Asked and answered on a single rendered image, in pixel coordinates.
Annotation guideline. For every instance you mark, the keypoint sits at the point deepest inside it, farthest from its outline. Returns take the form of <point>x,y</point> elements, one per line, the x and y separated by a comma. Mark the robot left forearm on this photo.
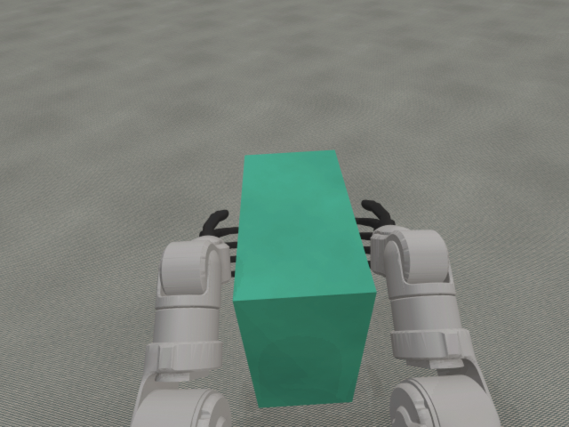
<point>186,331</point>

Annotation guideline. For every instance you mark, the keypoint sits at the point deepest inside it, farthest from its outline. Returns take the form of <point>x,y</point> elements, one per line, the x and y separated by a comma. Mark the right robot upper arm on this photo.
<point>441,401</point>

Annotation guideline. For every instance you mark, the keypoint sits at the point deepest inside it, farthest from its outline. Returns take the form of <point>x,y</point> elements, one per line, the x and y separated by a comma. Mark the robot right forearm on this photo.
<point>427,323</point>

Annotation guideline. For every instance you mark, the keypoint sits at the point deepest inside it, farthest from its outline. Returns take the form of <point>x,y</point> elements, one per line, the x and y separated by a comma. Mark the robot left hand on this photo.
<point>209,230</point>

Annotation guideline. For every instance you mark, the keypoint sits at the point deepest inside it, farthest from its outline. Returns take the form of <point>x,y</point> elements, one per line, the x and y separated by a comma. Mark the left robot upper arm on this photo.
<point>183,408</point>

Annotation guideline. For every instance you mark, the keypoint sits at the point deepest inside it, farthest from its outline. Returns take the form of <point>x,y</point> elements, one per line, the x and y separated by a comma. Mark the robot right hand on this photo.
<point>381,213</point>

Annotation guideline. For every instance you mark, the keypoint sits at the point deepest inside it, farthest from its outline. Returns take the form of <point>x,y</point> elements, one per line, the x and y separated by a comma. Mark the carton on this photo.
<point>303,290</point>

